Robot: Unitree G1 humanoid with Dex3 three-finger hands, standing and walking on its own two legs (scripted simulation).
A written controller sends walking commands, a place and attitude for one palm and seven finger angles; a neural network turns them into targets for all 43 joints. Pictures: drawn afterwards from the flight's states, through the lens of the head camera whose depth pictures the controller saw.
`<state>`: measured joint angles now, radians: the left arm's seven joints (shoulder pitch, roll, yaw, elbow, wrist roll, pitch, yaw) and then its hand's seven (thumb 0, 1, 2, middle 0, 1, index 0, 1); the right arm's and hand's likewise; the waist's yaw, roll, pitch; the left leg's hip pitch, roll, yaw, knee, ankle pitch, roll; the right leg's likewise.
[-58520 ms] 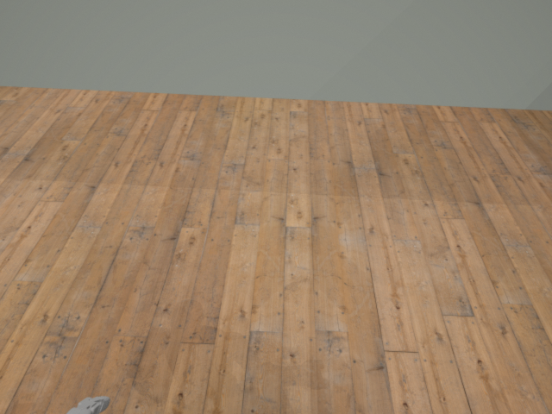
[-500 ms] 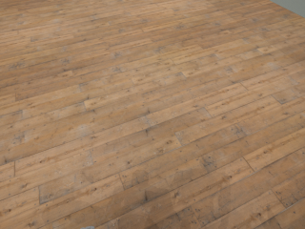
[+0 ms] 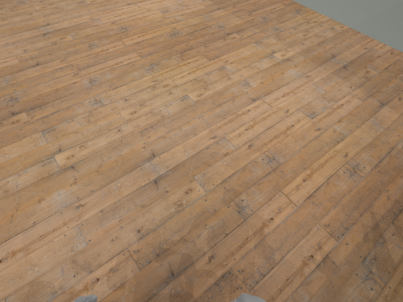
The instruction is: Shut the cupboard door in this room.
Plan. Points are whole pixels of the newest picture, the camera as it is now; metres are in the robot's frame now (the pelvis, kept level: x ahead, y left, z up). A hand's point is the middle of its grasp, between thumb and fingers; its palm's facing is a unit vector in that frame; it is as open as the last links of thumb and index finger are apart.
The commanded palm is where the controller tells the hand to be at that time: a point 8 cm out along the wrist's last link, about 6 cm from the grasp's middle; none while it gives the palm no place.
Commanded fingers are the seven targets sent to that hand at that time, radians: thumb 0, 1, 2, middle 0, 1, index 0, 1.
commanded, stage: turn to face it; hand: left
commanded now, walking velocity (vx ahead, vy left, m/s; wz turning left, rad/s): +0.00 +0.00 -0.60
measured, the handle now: out of the picture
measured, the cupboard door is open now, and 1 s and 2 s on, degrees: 50 50 50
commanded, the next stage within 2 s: none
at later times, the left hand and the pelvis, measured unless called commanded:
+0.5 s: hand (132, 286) +0.17 +0.17 -0.19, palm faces -0.25 -0.95 -0.19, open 7.4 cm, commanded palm none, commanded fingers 0.00 0.90 0.90 -0.20 -0.30 -0.20 -0.30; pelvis +0.04 +0.00 -0.01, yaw -17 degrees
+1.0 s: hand (176, 247) +0.26 +0.08 -0.16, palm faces -0.56 -0.78 -0.28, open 7.4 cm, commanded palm none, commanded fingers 0.00 0.90 0.90 -0.20 -0.30 -0.20 -0.30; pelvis +0.05 -0.02 -0.01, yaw -35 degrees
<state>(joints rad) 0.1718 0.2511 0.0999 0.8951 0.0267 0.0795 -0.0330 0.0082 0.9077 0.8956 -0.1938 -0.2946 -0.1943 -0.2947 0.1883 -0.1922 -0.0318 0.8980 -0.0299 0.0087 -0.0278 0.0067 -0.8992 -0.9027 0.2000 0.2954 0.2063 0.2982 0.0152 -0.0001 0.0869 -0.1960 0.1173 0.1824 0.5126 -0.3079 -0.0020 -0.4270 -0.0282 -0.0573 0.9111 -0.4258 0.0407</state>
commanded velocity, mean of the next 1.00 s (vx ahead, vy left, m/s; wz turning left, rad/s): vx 0.00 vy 0.00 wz -0.60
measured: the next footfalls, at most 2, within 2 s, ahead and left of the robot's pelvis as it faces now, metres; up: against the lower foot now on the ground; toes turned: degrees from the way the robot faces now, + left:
right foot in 0.10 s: +0.04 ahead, -0.14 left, +0.00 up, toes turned -10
left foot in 0.48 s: +0.12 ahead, +0.10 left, +0.00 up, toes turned -13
